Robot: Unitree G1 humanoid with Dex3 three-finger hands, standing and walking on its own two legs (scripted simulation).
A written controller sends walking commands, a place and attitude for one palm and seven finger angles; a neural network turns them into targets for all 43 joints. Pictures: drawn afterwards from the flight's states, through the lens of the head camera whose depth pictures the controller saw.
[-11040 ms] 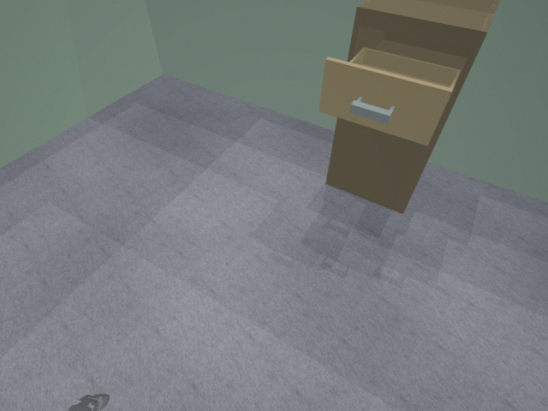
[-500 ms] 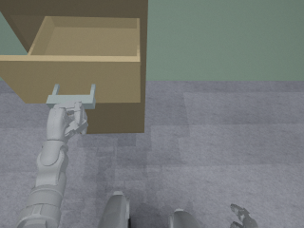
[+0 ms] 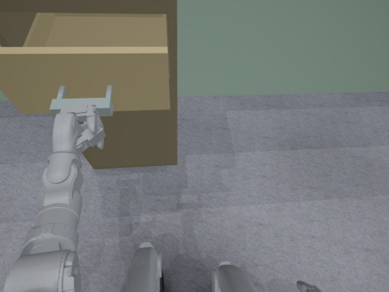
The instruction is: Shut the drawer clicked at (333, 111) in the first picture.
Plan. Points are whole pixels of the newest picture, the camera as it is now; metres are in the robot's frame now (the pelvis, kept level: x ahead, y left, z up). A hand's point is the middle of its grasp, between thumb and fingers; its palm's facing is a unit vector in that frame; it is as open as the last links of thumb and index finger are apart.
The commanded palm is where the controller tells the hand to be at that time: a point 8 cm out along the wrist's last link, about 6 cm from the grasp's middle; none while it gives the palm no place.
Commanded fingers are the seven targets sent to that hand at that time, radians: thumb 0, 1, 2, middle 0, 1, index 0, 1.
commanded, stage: push the drawer shut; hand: left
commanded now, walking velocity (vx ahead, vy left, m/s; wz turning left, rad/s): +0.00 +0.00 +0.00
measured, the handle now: (84, 98) +0.51 +0.24 +0.04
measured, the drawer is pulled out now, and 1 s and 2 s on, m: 0.13 0.01 0.00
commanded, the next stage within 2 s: pull the fist back off the drawer in 1.52 s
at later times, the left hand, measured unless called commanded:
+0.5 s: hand (102, 108) +0.48 +0.20 +0.04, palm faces +0.08 -1.00 -0.04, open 3.2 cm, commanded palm +0.47 +0.24 +0.05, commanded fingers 0.00 0.90 0.90 -1.40 -1.60 -1.40 -1.60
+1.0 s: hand (104, 86) +0.54 +0.21 +0.05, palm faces +0.09 -1.00 -0.03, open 3.3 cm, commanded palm +0.54 +0.24 +0.05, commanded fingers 0.00 0.90 0.90 -1.40 -1.60 -1.40 -1.60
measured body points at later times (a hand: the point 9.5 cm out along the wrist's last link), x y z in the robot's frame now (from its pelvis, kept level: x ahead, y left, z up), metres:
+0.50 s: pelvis -0.01 +0.00 -0.01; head +0.12 +0.03 +0.42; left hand +0.47 +0.26 +0.05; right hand +0.03 -0.27 -0.13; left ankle +0.08 +0.12 -0.63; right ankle -0.03 -0.12 -0.63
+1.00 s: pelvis -0.01 +0.01 -0.02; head +0.15 +0.04 +0.40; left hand +0.53 +0.26 +0.05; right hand -0.02 -0.26 -0.13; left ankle +0.08 +0.12 -0.63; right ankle -0.03 -0.12 -0.63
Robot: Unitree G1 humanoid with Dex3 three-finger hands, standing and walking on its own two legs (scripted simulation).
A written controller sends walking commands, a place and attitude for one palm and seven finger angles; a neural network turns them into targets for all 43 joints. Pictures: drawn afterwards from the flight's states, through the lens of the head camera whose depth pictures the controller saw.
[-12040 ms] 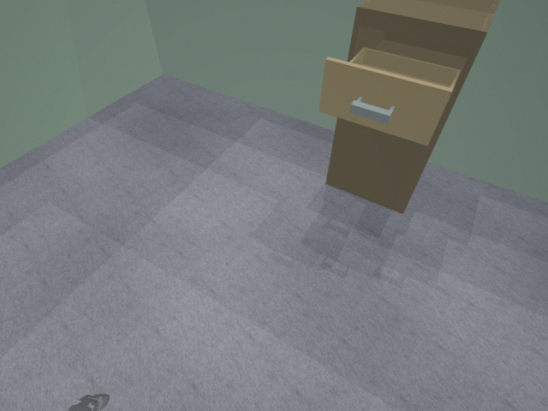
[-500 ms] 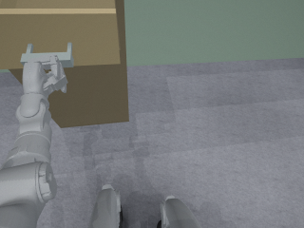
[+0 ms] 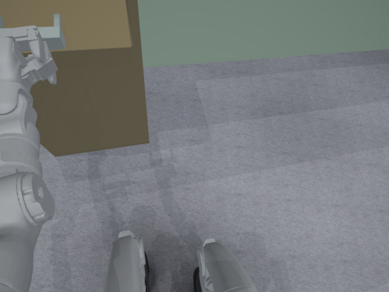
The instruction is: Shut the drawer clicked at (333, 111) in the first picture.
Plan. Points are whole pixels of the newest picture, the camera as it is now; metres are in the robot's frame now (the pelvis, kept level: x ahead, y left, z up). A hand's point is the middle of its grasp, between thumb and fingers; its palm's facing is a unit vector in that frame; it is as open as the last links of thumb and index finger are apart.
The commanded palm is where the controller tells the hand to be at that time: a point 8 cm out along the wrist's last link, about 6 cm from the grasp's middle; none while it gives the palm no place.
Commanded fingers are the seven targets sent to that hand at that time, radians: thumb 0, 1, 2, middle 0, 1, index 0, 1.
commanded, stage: push the drawer shut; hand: left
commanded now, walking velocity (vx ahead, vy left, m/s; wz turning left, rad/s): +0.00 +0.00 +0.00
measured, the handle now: (28, 29) +0.62 +0.28 +0.07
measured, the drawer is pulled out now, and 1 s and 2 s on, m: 0.01 0.00 0.00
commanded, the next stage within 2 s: pull the fist back off the drawer in 0.52 s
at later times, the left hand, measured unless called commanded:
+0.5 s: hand (41, 54) +0.55 +0.24 +0.07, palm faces +0.13 -0.99 -0.05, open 3.2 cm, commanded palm +0.60 +0.24 +0.07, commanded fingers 0.00 0.90 0.90 -1.40 -1.60 -1.40 -1.60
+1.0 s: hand (41, 54) +0.55 +0.24 +0.07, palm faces +0.13 -0.99 -0.05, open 3.3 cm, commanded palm +0.55 +0.23 +0.07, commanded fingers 0.00 0.90 0.90 -1.40 -1.60 -1.40 -1.60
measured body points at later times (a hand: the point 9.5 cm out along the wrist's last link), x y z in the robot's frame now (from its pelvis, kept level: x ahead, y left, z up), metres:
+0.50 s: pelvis -0.03 +0.00 -0.02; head +0.15 +0.06 +0.38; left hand +0.54 +0.30 +0.07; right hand -0.04 -0.26 -0.11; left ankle +0.08 +0.12 -0.60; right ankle -0.01 -0.13 -0.60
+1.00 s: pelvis -0.04 +0.01 -0.02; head +0.15 +0.07 +0.38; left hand +0.54 +0.30 +0.08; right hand -0.06 -0.24 -0.11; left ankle +0.08 +0.12 -0.60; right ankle -0.02 -0.13 -0.60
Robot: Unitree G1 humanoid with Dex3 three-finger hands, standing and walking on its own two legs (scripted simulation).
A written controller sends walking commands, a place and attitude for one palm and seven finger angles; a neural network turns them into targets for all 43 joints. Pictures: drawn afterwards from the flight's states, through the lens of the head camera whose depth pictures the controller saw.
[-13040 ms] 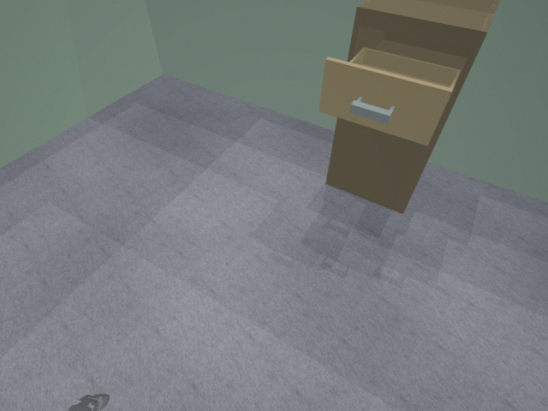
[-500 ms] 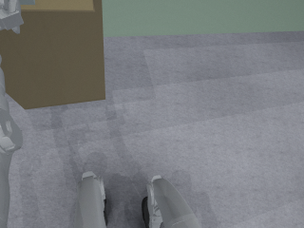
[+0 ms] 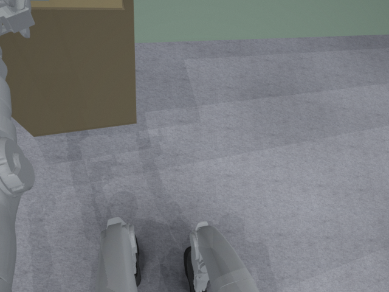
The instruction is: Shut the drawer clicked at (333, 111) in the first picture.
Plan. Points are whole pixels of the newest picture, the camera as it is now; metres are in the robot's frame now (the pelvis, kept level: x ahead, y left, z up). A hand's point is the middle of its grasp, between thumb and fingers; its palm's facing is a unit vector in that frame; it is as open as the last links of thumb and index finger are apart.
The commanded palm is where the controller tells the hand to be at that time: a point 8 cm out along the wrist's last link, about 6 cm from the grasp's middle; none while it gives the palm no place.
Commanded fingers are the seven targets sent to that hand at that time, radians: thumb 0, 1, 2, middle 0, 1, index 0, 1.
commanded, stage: pull the fist back off the drawer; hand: left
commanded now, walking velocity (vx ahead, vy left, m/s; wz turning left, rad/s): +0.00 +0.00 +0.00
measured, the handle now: out of the picture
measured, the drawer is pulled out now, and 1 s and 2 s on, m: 0.00 0.00 0.00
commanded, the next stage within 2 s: draw the hand back to the body in 0.32 s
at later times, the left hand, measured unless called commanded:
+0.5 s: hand (21, 13) +0.56 +0.23 +0.10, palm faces +0.17 -0.98 -0.04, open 3.3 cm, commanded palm +0.51 +0.25 +0.11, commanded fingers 0.00 0.90 0.90 -1.40 -1.60 -1.40 -1.60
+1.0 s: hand out of the picture +0.39 +0.22 +0.20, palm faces +0.20 -0.97 -0.15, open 3.3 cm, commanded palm +0.35 +0.27 +0.21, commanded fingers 0.00 0.90 0.90 -1.40 -1.60 -1.40 -1.60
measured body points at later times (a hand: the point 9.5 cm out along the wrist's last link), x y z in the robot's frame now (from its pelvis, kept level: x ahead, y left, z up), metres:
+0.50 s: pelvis +0.04 -0.01 +0.03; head +0.20 +0.03 +0.45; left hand +0.54 +0.28 +0.11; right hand +0.06 -0.28 -0.08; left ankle +0.11 +0.11 -0.58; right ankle +0.02 -0.14 -0.58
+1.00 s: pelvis +0.07 -0.02 +0.11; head +0.11 -0.02 +0.56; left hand +0.38 +0.27 +0.21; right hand +0.25 -0.26 +0.02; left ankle +0.11 +0.11 -0.58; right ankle +0.02 -0.14 -0.58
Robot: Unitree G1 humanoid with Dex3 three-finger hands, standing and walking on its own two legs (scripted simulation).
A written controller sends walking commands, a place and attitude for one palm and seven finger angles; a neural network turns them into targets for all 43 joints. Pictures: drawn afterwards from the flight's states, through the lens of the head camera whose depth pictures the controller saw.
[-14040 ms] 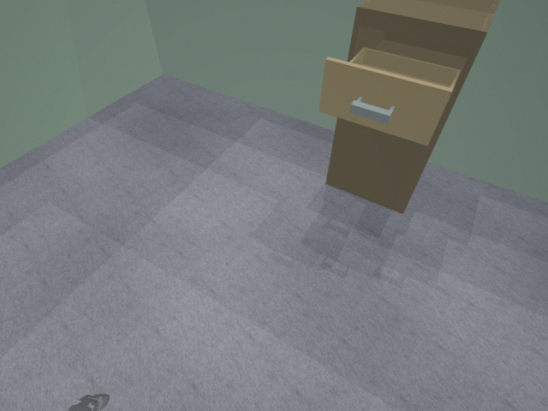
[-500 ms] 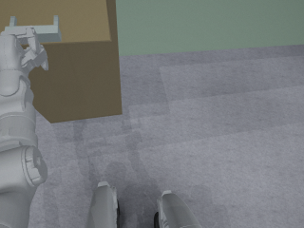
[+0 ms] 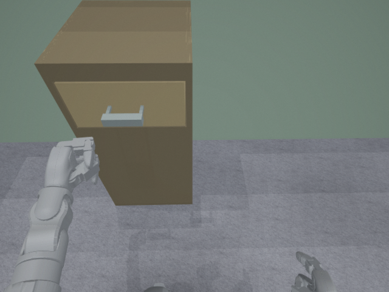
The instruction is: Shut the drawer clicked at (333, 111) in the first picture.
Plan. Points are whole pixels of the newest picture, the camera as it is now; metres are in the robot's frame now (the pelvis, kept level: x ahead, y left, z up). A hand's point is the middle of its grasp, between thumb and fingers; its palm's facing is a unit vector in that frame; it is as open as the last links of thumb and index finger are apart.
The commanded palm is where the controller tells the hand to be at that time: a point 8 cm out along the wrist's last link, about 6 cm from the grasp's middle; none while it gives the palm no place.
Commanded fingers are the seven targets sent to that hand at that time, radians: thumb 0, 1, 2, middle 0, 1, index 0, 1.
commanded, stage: draw the hand back to the body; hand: left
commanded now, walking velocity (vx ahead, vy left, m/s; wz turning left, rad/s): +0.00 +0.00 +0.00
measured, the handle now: (124, 114) +0.61 +0.24 -0.02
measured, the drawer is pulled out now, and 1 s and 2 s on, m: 0.00 0.00 0.00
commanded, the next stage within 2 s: step back with the hand held close in 0.80 s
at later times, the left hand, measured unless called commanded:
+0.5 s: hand (40, 195) +0.23 +0.23 +0.18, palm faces +0.34 -0.87 -0.35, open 3.3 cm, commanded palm +0.17 +0.27 +0.20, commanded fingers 0.00 0.90 0.90 -1.40 -1.60 -1.40 -1.60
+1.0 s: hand (19, 201) +0.20 +0.23 +0.21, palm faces +0.39 -0.82 -0.42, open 3.3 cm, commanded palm +0.15 +0.27 +0.22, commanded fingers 0.00 0.90 0.90 -1.40 -1.60 -1.40 -1.60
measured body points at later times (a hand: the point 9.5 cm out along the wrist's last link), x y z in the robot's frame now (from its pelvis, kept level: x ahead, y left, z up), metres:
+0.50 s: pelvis +0.01 -0.01 +0.05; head +0.00 -0.03 +0.49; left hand +0.20 +0.27 +0.20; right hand +0.21 -0.23 -0.04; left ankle +0.05 +0.12 -0.69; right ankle -0.06 -0.11 -0.69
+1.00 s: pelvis +0.02 -0.01 +0.05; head +0.00 -0.04 +0.49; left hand +0.17 +0.27 +0.23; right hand +0.22 -0.23 -0.03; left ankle +0.05 +0.12 -0.69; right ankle -0.06 -0.11 -0.69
